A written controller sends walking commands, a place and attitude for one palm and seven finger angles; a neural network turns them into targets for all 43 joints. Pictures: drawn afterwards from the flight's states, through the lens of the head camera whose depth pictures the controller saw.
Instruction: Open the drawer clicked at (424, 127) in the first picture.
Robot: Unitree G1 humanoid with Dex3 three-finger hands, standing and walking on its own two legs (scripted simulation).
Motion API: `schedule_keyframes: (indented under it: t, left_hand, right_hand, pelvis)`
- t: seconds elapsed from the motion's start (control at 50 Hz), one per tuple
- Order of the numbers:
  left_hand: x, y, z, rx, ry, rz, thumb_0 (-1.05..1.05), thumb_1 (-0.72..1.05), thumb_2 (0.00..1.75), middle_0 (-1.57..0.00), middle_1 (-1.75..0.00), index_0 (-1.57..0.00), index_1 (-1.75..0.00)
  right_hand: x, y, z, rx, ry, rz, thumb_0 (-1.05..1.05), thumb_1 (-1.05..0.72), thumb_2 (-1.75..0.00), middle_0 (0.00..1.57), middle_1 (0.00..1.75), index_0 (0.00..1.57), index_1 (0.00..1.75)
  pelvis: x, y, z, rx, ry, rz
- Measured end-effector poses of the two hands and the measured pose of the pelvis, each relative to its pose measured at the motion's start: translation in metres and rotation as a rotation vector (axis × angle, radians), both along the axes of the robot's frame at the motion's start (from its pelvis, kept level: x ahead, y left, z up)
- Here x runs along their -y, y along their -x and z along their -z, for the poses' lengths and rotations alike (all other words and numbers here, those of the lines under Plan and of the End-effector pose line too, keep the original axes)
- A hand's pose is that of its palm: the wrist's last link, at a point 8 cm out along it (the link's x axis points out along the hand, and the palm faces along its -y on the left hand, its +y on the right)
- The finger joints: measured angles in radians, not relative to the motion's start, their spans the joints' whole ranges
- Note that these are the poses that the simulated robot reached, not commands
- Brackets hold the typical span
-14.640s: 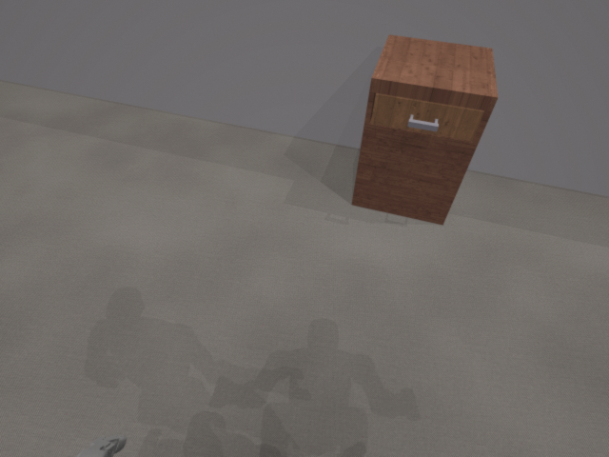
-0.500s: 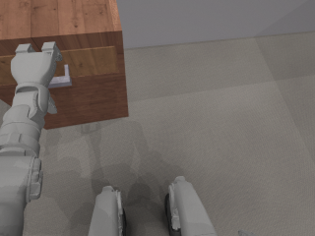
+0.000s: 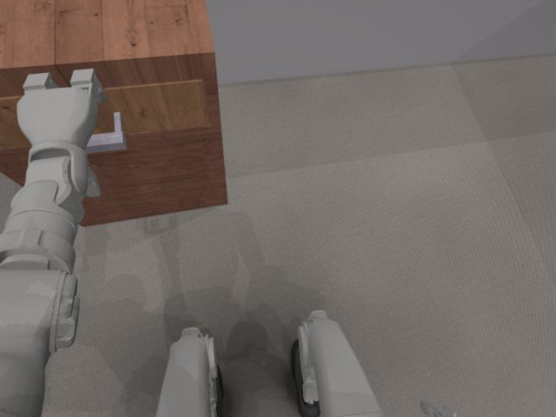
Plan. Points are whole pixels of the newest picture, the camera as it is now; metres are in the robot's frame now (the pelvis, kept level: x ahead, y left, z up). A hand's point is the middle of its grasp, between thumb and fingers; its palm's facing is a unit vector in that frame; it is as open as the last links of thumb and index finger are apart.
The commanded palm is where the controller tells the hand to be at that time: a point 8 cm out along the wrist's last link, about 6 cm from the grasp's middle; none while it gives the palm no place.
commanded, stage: move the hooked fingers above the handle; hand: left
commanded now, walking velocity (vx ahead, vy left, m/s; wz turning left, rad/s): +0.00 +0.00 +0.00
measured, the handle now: (90, 133) +0.57 +0.26 -0.10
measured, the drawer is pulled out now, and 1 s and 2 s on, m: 0.00 0.00 0.00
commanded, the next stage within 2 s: none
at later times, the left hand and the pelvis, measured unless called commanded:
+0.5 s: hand (77, 148) +0.51 +0.26 -0.05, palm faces -0.07 -0.03 -1.00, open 13.8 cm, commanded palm +0.51 +0.23 +0.01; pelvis +0.00 +0.00 -0.01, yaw +0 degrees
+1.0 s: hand (72, 146) +0.51 +0.26 -0.05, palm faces -0.05 -0.03 -1.00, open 13.8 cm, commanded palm +0.52 +0.23 +0.01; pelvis +0.00 +0.00 -0.01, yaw +0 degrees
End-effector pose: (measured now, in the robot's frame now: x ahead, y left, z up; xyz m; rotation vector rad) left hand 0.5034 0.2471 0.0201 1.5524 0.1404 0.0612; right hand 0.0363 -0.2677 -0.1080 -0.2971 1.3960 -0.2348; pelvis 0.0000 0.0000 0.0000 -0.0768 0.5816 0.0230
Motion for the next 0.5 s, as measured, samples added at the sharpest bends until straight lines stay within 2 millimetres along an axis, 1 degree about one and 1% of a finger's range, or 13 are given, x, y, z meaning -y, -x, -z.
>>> schedule_keyframes:
  t: [0.08, 0.18, 0.28, 0.34, 0.42, 0.5]
  left_hand:
    - [0.000, 0.004, 0.007, -0.040, -0.004, 0.002, 0.00, -0.49, 0.31, -0.32, -1.20, -0.32, -1.20]
    - [-0.010, 0.011, 0.017, -0.043, -0.005, 0.017, 0.00, -0.49, 0.31, -0.32, -1.20, -0.32, -1.20]
    - [-0.026, 0.012, 0.014, 0.027, -0.017, 0.011, 0.00, -0.49, 0.30, -0.32, -1.20, -0.32, -1.20]
    - [-0.030, 0.012, 0.012, 0.046, -0.024, -0.008, 0.00, -0.49, 0.30, -0.32, -1.20, -0.32, -1.20]
    - [-0.026, 0.011, 0.014, 0.018, -0.021, -0.026, 0.00, -0.49, 0.31, -0.32, -1.20, -0.32, -1.20]
    - [-0.009, 0.007, 0.016, -0.019, 0.007, -0.001, 0.00, -0.49, 0.31, -0.32, -1.20, -0.32, -1.20]
  right_hand:
    - [0.001, 0.006, 0.001, -0.003, -0.005, 0.011, 0.00, -0.90, -0.90, 0.20, 0.30, 0.20, 0.30]
    - [0.002, 0.015, 0.008, -0.034, -0.004, 0.009, 0.00, -0.90, -0.90, 0.20, 0.30, 0.20, 0.30]
    - [0.005, 0.017, 0.016, -0.067, -0.001, -0.002, 0.00, -0.90, -0.90, 0.20, 0.30, 0.20, 0.30]
    - [0.005, 0.015, 0.019, -0.074, -0.004, -0.010, 0.00, -0.90, -0.90, 0.20, 0.30, 0.20, 0.30]
    - [0.004, 0.008, 0.017, -0.062, -0.008, -0.017, 0.00, -0.90, -0.90, 0.20, 0.30, 0.20, 0.30]
    - [0.002, 0.002, 0.011, -0.035, -0.003, -0.014, 0.00, -0.90, -0.90, 0.20, 0.30, 0.20, 0.30]
  pelvis:
    - [0.001, 0.000, 0.000, 0.002, -0.008, 0.012]
    - [0.002, 0.002, 0.006, -0.009, -0.012, 0.016]
    - [0.004, 0.003, 0.013, -0.024, -0.009, 0.010]
    - [0.003, 0.004, 0.014, -0.027, -0.005, 0.003]
    - [0.002, 0.003, 0.012, -0.026, -0.001, -0.005]
    - [0.002, 0.002, 0.008, -0.019, 0.000, -0.006]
